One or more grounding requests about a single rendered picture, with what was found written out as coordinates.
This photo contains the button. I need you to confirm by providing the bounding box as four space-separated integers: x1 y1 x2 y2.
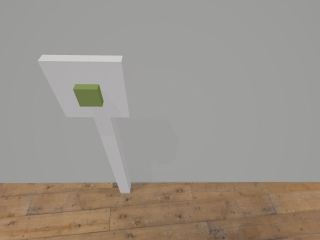
73 84 104 107

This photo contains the panel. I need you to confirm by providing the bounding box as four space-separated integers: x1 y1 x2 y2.
38 55 131 194

